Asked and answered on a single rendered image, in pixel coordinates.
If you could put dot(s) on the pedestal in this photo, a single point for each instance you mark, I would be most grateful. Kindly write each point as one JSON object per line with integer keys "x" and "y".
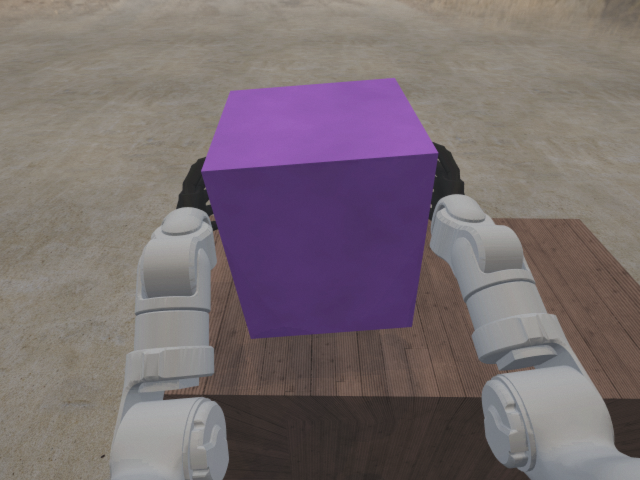
{"x": 406, "y": 403}

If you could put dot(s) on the right robot upper arm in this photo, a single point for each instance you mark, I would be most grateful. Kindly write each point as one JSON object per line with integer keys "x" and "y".
{"x": 551, "y": 424}

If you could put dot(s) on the robot right forearm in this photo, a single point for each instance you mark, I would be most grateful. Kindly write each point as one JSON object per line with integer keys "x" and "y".
{"x": 512, "y": 326}

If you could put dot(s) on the carton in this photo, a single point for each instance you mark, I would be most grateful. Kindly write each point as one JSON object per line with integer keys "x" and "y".
{"x": 321, "y": 194}

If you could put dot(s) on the robot right hand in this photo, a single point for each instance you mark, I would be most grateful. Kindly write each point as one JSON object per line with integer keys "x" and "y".
{"x": 448, "y": 180}

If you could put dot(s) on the robot left hand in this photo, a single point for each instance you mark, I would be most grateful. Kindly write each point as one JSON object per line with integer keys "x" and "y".
{"x": 193, "y": 193}

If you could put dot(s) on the left robot upper arm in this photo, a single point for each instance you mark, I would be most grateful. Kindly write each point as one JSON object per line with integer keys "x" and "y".
{"x": 176, "y": 439}

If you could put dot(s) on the robot left forearm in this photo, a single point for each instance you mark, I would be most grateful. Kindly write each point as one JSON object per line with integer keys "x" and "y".
{"x": 173, "y": 299}

